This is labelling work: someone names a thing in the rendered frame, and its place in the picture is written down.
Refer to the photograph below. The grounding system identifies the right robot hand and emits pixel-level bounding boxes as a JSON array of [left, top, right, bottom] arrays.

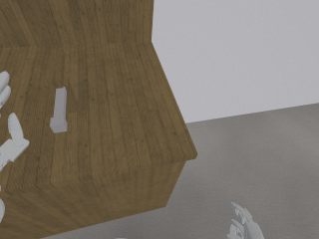
[[226, 202, 264, 239]]

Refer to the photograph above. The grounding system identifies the counter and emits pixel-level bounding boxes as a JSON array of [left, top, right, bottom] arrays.
[[0, 0, 198, 239]]

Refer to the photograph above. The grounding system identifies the tap lever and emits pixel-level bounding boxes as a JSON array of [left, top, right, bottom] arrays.
[[50, 87, 68, 133]]

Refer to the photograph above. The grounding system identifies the left robot hand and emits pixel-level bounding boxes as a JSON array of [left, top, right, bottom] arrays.
[[0, 71, 30, 172]]

